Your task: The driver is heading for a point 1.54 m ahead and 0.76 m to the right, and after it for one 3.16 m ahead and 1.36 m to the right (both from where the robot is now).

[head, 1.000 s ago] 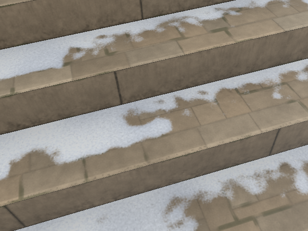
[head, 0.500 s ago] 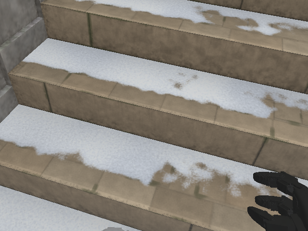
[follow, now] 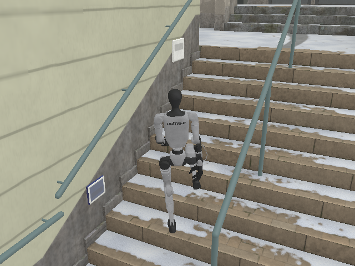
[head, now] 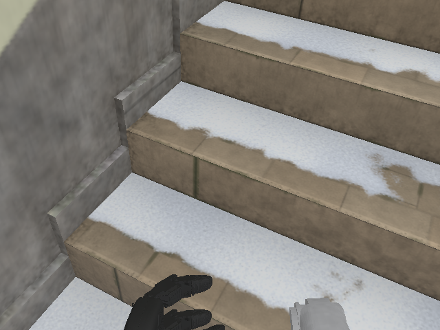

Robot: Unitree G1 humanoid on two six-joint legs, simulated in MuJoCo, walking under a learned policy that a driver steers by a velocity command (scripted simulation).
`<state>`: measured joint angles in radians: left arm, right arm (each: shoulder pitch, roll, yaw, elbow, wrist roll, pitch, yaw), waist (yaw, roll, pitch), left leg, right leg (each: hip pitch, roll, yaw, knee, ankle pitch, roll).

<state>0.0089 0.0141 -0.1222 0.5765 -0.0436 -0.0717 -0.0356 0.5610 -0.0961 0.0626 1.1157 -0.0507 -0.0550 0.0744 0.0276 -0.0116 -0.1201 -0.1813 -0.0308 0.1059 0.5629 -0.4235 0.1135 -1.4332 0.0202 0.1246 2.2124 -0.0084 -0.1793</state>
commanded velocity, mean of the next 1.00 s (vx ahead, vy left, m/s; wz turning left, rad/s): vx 1.00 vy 0.00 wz -0.83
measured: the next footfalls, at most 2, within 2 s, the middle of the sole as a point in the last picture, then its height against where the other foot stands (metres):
right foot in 0.16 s outside the picture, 0.17 m higher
left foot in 0.50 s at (229, 256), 0.17 m higher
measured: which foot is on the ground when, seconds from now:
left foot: down 0.00-0.16, up 0.18-0.48, down 0.50-0.96, up 0.98-1.00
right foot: up 0.00-0.14, down 0.16-0.48, up 0.50-0.92, down 0.94-1.00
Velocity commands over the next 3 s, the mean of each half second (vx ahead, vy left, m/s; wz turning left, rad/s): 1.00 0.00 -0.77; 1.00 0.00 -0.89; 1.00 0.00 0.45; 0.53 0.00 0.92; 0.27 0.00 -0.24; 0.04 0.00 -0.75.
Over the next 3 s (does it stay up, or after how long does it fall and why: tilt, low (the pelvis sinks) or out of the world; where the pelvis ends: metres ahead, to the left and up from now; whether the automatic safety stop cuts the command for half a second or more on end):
stays up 1.59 -0.69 1.00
